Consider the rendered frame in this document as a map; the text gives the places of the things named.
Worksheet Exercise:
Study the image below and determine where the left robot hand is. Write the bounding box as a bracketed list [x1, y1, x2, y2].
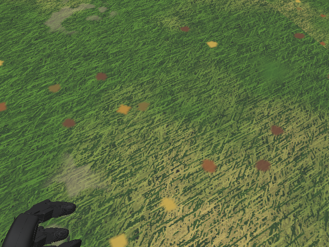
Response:
[1, 199, 82, 247]

